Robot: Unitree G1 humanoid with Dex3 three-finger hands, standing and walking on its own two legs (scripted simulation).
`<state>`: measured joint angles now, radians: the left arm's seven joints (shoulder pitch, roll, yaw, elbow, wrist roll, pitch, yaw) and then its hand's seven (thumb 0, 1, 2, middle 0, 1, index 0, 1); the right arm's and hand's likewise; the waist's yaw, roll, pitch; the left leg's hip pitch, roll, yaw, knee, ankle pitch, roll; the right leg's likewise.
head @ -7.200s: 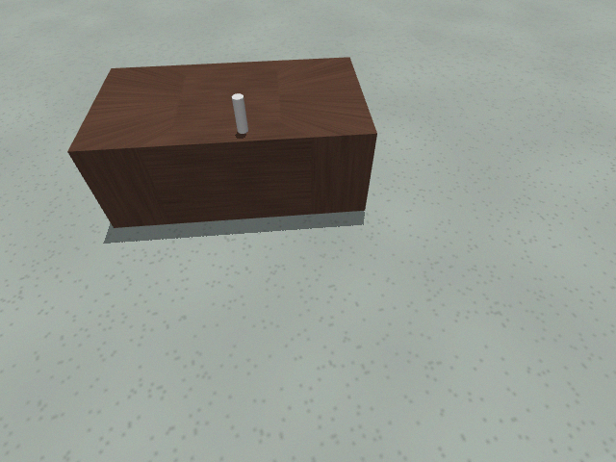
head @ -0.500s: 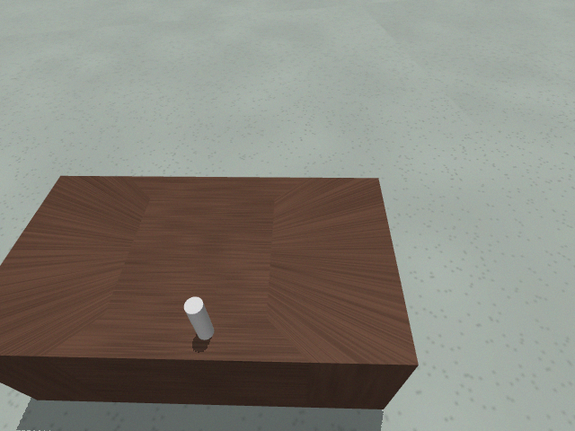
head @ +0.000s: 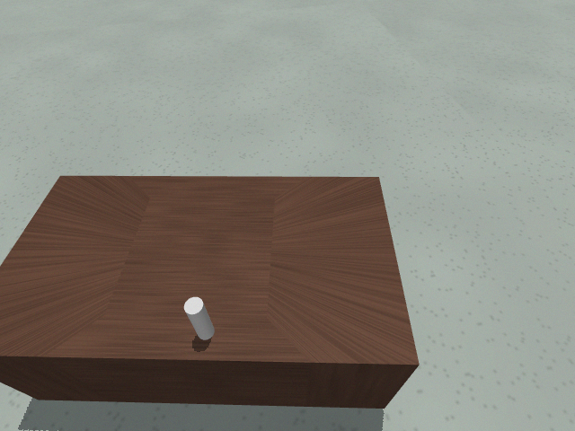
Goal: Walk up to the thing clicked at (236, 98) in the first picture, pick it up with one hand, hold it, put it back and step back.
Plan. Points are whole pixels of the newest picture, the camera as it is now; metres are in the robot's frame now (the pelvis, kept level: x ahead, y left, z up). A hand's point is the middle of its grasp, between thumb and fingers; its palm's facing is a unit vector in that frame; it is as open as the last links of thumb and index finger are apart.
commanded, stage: stand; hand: left
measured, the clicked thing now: (200, 319) +0.40 +0.23 -0.29
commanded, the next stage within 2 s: go down in 0.18 s
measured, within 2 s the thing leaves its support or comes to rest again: neither
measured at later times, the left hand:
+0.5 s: hand out of the picture +0.15 +0.25 -0.15, palm faces +0.05 -0.94 -0.34, open 10.5 cm
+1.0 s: hand (124, 424) +0.16 +0.27 -0.14, palm faces +0.05 -0.95 -0.32, open 17.1 cm
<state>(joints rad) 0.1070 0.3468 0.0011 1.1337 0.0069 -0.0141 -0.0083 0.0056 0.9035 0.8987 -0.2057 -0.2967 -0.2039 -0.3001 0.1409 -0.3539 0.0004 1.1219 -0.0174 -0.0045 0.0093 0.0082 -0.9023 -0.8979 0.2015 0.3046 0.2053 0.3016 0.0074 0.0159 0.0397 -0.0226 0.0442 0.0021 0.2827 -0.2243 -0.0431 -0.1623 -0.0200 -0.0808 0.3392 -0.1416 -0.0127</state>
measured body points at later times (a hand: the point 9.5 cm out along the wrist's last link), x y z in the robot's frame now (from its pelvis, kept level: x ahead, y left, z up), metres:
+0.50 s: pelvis -0.02 +0.01 -0.02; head +0.04 +0.00 +0.43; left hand +0.15 +0.30 -0.13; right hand +0.15 -0.28 -0.13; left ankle -0.04 +0.15 -0.75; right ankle +0.03 -0.11 -0.75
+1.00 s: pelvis +0.00 +0.04 -0.03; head +0.04 +0.04 +0.42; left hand +0.16 +0.32 -0.11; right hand +0.15 -0.24 -0.12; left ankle -0.04 +0.15 -0.75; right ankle +0.03 -0.11 -0.75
